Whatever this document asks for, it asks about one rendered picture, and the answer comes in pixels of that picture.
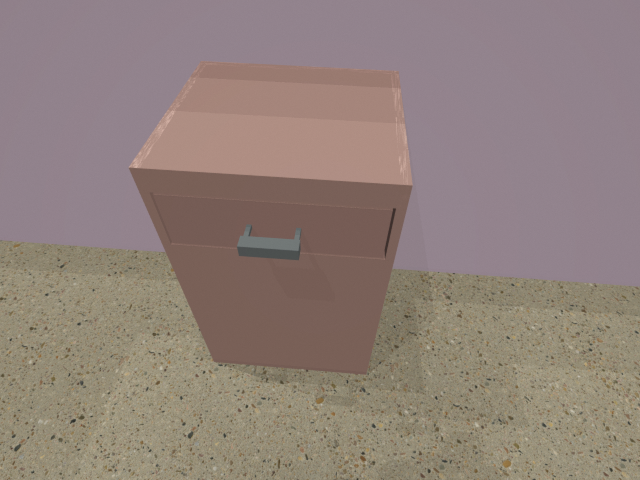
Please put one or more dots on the cabinet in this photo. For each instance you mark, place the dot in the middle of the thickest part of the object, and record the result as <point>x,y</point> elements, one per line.
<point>284,133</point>

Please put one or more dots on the handle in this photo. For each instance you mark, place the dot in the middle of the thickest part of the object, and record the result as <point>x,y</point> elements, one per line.
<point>264,247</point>

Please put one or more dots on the drawer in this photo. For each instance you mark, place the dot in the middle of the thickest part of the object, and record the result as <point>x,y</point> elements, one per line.
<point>325,228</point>

